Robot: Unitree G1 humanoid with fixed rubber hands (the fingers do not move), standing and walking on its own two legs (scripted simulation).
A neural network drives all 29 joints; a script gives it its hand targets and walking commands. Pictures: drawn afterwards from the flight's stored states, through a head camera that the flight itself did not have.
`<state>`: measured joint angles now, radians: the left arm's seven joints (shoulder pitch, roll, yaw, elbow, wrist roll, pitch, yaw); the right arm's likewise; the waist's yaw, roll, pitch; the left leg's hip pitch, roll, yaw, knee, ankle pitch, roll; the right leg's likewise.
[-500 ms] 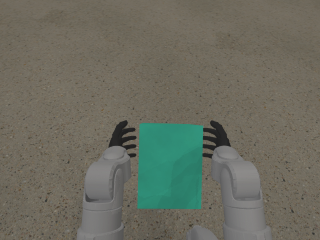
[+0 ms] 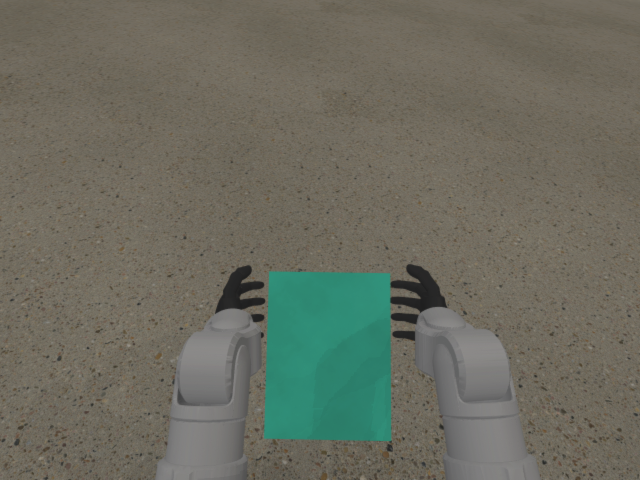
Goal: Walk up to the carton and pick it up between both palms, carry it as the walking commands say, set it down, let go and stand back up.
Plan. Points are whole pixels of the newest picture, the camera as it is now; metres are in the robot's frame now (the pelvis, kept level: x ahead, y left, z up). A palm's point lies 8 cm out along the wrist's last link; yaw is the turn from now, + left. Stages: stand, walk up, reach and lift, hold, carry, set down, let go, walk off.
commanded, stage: carry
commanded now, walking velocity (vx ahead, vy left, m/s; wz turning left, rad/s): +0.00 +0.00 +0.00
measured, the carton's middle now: (327, 342) +0.33 +0.00 -0.02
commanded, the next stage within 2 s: none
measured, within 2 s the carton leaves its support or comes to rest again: neither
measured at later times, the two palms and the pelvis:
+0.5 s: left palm (296, 321) +0.27 +0.04 +0.13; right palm (515, 348) +0.24 -0.18 +0.12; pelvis -0.04 -0.04 +0.02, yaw -8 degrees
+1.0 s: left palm (355, 239) +0.42 -0.04 +0.10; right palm (528, 274) +0.36 -0.26 +0.10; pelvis +0.09 -0.06 +0.01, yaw -18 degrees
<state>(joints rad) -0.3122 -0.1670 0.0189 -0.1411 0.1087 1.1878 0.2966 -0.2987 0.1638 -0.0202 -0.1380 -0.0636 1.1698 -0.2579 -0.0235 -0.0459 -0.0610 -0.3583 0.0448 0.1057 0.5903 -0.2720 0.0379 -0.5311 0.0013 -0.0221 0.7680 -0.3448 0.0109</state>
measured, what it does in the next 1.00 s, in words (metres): walks ahead, turning right: right foot, then right foot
